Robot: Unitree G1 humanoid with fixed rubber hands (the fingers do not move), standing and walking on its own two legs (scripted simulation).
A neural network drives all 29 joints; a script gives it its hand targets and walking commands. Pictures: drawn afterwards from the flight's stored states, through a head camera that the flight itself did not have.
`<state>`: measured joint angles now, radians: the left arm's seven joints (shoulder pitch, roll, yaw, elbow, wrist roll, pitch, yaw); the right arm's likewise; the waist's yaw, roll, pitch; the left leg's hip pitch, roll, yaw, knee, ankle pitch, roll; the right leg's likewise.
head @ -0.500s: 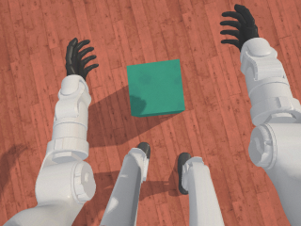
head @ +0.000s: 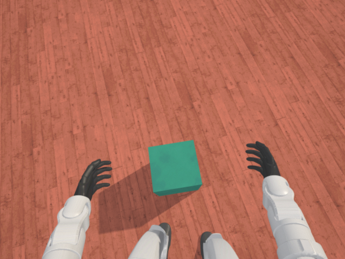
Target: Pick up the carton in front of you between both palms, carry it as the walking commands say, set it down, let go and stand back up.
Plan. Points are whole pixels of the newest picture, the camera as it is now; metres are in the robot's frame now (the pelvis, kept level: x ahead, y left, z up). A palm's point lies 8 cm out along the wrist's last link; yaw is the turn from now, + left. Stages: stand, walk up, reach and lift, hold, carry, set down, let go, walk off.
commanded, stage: let go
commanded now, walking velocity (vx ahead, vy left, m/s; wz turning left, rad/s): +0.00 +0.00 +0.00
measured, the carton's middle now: (175, 170) +0.41 +0.06 -0.61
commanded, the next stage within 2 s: stand in 0.84 s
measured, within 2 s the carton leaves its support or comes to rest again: neither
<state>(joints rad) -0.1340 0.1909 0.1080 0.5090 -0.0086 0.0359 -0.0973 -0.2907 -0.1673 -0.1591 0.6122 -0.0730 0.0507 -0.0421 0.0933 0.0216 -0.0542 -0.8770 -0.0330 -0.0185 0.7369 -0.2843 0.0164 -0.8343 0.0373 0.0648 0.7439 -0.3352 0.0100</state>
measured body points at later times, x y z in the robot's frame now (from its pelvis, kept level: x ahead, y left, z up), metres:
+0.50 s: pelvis +0.03 -0.02 +0.04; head +0.05 -0.02 +0.49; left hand +0.20 +0.21 -0.04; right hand +0.21 -0.26 -0.04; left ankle +0.02 +0.10 -0.70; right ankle -0.01 -0.13 -0.70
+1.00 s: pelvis +0.02 -0.01 +0.03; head +0.02 +0.01 +0.48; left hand +0.18 +0.27 -0.05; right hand +0.18 -0.28 -0.05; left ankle +0.02 +0.10 -0.70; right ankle -0.01 -0.13 -0.70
